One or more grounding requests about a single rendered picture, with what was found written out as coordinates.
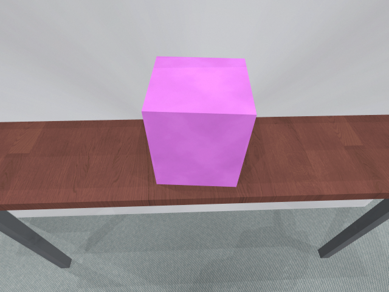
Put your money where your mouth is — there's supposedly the table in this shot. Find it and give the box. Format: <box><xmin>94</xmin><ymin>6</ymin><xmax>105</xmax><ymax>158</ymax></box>
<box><xmin>0</xmin><ymin>114</ymin><xmax>389</xmax><ymax>268</ymax></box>

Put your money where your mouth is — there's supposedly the carton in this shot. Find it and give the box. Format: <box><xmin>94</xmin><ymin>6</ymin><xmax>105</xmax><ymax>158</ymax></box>
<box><xmin>142</xmin><ymin>56</ymin><xmax>257</xmax><ymax>187</ymax></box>

